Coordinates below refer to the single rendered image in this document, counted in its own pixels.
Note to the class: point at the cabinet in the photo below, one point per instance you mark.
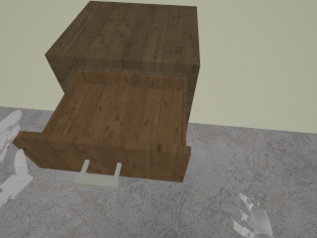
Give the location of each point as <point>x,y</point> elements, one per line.
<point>130,38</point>

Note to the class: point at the robot right hand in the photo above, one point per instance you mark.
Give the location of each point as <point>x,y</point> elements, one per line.
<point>249,224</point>

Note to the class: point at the robot left hand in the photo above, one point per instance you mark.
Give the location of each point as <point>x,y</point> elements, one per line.
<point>15,184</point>

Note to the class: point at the handle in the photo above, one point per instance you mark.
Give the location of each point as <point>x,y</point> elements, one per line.
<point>94,181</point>

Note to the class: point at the drawer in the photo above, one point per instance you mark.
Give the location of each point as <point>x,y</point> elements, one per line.
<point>108,118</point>

